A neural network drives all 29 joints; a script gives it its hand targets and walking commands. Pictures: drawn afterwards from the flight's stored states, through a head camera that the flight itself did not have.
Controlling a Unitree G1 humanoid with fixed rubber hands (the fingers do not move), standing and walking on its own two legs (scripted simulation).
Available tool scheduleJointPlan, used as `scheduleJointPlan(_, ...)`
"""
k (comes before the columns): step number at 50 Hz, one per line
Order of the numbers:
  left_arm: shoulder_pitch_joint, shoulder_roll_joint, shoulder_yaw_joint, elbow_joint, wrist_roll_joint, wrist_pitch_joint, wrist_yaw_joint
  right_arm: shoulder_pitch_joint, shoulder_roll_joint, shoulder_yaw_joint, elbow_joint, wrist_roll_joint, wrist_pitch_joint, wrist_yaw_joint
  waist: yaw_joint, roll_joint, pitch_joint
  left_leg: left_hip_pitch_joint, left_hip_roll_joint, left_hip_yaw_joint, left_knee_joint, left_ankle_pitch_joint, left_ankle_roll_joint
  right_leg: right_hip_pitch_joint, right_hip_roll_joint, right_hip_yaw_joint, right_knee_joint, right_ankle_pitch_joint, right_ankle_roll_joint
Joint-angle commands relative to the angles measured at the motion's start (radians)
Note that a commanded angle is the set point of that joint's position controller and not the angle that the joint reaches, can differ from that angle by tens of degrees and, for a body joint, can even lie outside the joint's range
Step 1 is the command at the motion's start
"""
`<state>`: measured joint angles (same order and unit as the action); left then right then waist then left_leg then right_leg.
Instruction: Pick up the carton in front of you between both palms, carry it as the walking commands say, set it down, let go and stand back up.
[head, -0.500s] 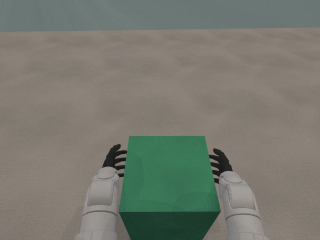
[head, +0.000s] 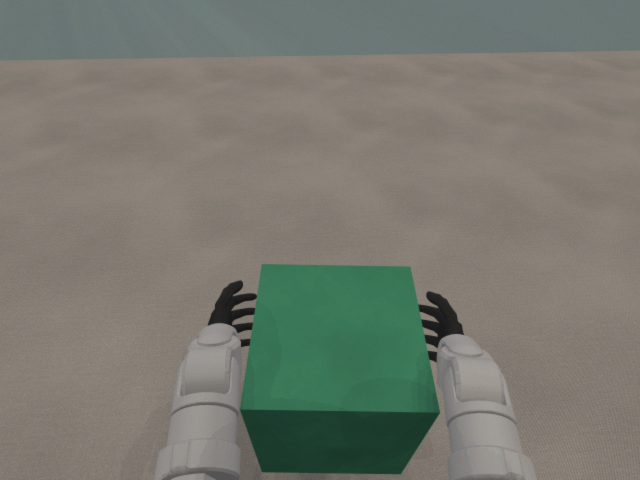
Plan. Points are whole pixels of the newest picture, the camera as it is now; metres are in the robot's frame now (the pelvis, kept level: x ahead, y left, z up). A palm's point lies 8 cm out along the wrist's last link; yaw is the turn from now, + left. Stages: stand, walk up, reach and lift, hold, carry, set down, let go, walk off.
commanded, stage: set down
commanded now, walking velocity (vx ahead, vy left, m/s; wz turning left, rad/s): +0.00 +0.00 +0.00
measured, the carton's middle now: (333, 372) +0.30 +0.00 -0.04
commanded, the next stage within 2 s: none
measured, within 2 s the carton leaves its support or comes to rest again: neither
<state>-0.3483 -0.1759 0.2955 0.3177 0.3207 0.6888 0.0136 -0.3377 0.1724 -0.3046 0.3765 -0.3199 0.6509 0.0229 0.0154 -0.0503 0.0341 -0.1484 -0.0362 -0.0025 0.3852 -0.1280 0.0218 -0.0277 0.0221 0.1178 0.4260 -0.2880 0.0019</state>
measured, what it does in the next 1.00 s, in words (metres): lowers itself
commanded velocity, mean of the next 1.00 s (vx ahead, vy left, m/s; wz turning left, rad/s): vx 0.00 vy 0.00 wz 0.00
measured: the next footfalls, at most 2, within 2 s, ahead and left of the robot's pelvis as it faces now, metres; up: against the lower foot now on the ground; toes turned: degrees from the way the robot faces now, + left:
none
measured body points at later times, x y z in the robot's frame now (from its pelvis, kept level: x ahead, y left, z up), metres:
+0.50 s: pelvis -0.04 -0.02 -0.08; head +0.17 +0.00 +0.32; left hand +0.34 +0.16 -0.17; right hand +0.36 -0.14 -0.17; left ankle +0.06 +0.11 -0.74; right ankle -0.02 -0.13 -0.74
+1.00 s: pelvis -0.07 -0.01 -0.21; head +0.19 +0.02 +0.16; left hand +0.37 +0.17 -0.31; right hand +0.41 -0.13 -0.31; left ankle +0.06 +0.11 -0.74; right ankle -0.02 -0.13 -0.74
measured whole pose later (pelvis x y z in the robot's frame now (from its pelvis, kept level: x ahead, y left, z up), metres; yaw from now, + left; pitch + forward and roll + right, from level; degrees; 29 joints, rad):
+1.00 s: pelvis -0.07 -0.01 -0.21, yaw -2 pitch +44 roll -3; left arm -0.77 -0.12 0.47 0.56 0.23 0.20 0.10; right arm -0.88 -0.01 -0.36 0.78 -0.18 0.17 -0.02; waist 0.05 -0.04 -0.20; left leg -1.86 -0.07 -0.11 1.44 -0.35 -0.04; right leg -1.73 0.14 0.06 1.53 -0.57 0.02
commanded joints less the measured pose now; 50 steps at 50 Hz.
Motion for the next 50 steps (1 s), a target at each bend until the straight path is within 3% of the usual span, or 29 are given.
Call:
scheduleJointPlan(1, -0.499, -0.909, -0.422, 0.120, -0.197, -0.061, -0.245, -0.583, 0.869, 0.402, 0.075, 0.176, -0.082, 0.234, 0.006, 0.047, -0.165, 0.314, -0.013, -0.082, 0.009, -0.001, -0.027, -0.371, 0.051, -0.010, -0.091, -0.029, -0.046)
scheduleJointPlan(7, -0.525, -0.738, -0.193, 0.242, -0.041, -0.203, -0.197, -0.612, 0.728, 0.193, 0.215, 0.019, -0.221, 0.184, 0.018, 0.037, -0.145, 0.154, -0.023, -0.072, 0.117, 0.074, -0.019, -0.503, 0.066, -0.017, 0.016, 0.007, -0.042)
scheduleJointPlan(10, -0.484, -0.662, -0.149, 0.255, 0.000, -0.304, -0.180, -0.564, 0.656, 0.152, 0.236, -0.017, -0.317, 0.165, 0.018, 0.038, -0.201, 0.054, -0.036, -0.067, 0.193, 0.169, -0.020, -0.587, 0.078, -0.024, 0.081, 0.071, -0.030)
scheduleJointPlan(14, -0.523, -0.686, -0.231, 0.261, -0.035, -0.447, -0.173, -0.585, 0.673, 0.229, 0.244, 0.026, -0.457, 0.156, 0.009, 0.045, -0.379, -0.024, -0.048, -0.074, 0.320, 0.293, -0.023, -0.698, 0.099, -0.033, 0.190, 0.145, -0.015)
scheduleJointPlan(17, -0.576, -0.740, -0.319, 0.266, -0.073, -0.535, -0.165, -0.646, 0.722, 0.341, 0.237, 0.088, -0.541, 0.145, 0.022, 0.045, -0.579, -0.077, -0.054, -0.079, 0.437, 0.389, -0.023, -0.795, 0.113, -0.032, 0.291, 0.200, 0.005)
scheduleJointPlan(22, -0.640, -0.785, -0.476, 0.200, -0.147, -0.603, -0.151, -0.725, 0.777, 0.526, 0.177, 0.185, -0.608, 0.108, 0.040, 0.030, -0.989, -0.154, -0.068, -0.068, 0.619, 0.516, -0.025, -0.924, 0.124, -0.033, 0.452, 0.346, 0.032)
scheduleJointPlan(26, -0.659, -0.782, -0.496, 0.195, -0.167, -0.585, -0.151, -0.766, 0.784, 0.564, 0.165, 0.215, -0.587, 0.092, 0.053, 0.013, -1.076, -0.384, -0.087, -0.022, 0.685, 0.342, -0.045, -0.963, 0.127, -0.039, 0.535, 0.308, 0.045)
scheduleJointPlan(30, -0.712, -0.799, -0.442, 0.246, -0.145, -0.534, -0.155, -0.825, 0.791, 0.519, 0.223, 0.205, -0.533, 0.112, 0.059, 0.003, -0.978, -0.580, -0.090, -0.005, 0.725, 0.112, -0.043, -1.106, 0.133, -0.053, 0.578, 0.077, 0.038)
scheduleJointPlan(33, -0.761, -0.818, -0.396, 0.291, -0.131, -0.496, -0.158, -0.878, 0.788, 0.467, 0.276, 0.189, -0.500, 0.132, 0.056, 0.003, -0.928, -0.664, -0.091, -0.001, 0.761, 0.015, -0.044, -1.229, 0.141, -0.074, 0.617, -0.049, 0.028)
scheduleJointPlan(41, -0.867, -0.835, -0.343, 0.344, -0.133, -0.478, -0.126, -0.982, 0.736, 0.366, 0.374, 0.173, -0.494, 0.157, 0.045, 0.045, -0.987, -0.779, -0.096, -0.001, 0.881, -0.011, -0.063, -1.473, 0.164, -0.108, 0.774, -0.113, 0.004)
scheduleJointPlan(50, -0.973, -0.811, -0.383, 0.296, -0.179, -0.503, -0.072, -1.087, 0.687, 0.404, 0.387, 0.232, -0.516, 0.148, 0.059, 0.058, -1.138, -0.857, -0.099, 0.008, 1.042, 0.034, -0.087, -1.625, 0.180, -0.132, 0.956, -0.103, 0.005)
